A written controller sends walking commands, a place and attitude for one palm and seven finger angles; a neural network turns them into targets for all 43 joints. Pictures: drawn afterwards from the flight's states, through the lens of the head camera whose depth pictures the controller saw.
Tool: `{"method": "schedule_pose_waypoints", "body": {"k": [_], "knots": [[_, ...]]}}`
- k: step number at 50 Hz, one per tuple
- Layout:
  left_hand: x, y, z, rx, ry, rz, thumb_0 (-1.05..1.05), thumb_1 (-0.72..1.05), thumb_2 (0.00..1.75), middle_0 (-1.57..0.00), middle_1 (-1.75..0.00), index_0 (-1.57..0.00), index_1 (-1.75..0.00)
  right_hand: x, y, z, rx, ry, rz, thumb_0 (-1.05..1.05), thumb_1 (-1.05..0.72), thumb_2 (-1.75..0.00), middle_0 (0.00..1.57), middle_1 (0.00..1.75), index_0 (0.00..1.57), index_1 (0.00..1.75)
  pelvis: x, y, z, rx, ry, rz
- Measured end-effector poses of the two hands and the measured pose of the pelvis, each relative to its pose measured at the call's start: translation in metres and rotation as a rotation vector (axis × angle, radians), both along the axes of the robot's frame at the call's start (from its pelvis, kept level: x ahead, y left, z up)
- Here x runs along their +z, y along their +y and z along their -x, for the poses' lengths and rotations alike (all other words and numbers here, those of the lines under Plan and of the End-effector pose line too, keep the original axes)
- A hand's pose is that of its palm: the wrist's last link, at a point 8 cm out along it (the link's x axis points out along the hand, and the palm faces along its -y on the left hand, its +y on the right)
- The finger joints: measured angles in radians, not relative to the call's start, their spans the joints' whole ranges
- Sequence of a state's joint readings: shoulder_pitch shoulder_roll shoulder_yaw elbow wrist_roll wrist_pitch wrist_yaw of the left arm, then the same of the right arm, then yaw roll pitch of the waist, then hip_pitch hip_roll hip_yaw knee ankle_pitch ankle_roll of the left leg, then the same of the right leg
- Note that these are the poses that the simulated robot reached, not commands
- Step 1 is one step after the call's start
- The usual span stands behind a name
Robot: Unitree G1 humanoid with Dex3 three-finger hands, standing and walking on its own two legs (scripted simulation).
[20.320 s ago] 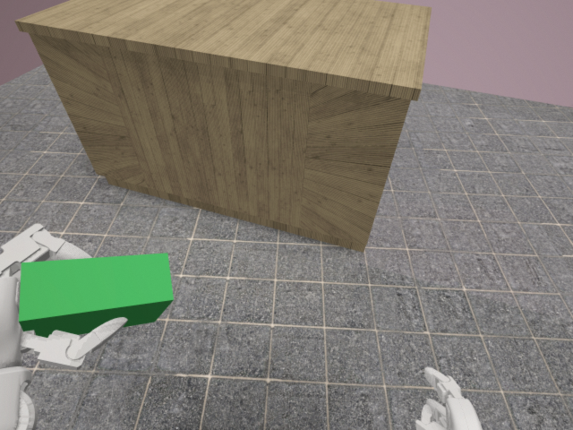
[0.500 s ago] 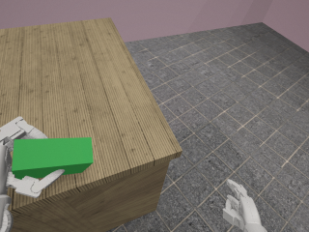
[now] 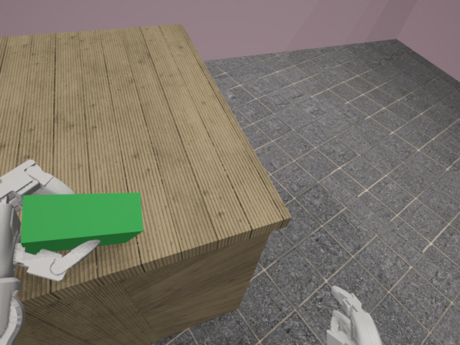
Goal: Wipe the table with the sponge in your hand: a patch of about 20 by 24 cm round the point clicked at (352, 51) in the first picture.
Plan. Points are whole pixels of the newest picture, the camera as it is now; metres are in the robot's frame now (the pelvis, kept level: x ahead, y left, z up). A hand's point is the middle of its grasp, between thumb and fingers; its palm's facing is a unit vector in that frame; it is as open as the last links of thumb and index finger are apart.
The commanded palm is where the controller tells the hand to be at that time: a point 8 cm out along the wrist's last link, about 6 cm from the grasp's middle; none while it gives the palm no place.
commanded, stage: shuffle to correct the standing spot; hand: left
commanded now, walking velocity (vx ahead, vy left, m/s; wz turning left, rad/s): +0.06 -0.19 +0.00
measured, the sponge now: (101, 222) +0.24 +0.21 +0.12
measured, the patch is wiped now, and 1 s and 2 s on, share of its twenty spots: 0.00 0.00 0.00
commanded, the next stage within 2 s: come to a stop and stand still in 0.54 s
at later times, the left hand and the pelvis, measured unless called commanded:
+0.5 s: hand (108, 217) +0.23 +0.19 +0.16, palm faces +0.34 -0.85 -0.40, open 9.3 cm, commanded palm +0.17 +0.22 +0.18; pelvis +0.01 -0.06 -0.01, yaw -1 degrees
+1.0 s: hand (149, 202) +0.25 +0.14 +0.17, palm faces +0.38 -0.84 -0.40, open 9.3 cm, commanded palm +0.19 +0.18 +0.18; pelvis +0.02 -0.10 +0.00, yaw -1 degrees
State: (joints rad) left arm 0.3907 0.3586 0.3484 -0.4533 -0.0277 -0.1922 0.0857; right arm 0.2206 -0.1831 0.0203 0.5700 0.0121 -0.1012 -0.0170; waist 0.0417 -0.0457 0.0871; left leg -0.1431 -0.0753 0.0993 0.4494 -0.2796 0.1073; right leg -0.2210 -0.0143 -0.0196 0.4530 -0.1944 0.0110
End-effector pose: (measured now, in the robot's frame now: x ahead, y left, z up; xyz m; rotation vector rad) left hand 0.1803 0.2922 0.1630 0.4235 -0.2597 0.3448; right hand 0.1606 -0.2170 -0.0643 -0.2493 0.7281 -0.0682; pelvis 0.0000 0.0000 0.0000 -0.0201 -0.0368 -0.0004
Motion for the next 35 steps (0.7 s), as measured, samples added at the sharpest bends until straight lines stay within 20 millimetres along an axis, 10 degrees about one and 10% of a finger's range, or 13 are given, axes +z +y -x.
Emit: {"method": "schedule_pose_waypoints", "body": {"k": [35], "knots": [[0.009,-0.102,-0.009,-0.027,0.014,0.010,-0.01,-0.43,1.05,-0.79,-1.39,-0.81,-1.39,-0.003,-0.106,0.003,-0.085,0.023,-0.037,0.01,-0.90,-0.90,0.20,0.30,0.20,0.30,0.000,-0.096,-0.007,-0.027,0.013,-0.033]]}}
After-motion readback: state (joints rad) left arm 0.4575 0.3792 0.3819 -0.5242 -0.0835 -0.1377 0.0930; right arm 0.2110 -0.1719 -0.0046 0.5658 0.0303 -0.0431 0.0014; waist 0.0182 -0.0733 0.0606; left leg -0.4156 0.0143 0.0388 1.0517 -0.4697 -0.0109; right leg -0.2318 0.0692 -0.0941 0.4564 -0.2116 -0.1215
